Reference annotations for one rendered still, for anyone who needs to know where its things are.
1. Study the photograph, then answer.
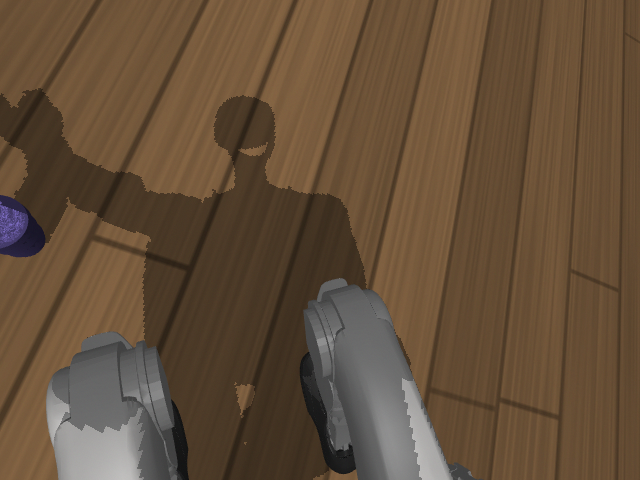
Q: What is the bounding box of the right robot hand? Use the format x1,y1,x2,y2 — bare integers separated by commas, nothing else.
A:
448,462,483,480

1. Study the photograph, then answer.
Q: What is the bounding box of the left robot foot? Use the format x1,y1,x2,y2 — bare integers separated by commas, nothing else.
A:
171,399,189,480

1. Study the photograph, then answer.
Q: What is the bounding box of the cup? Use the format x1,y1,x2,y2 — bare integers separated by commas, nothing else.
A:
0,195,46,257

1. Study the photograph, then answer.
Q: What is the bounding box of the right robot foot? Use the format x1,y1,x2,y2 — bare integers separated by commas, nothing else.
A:
300,352,356,474

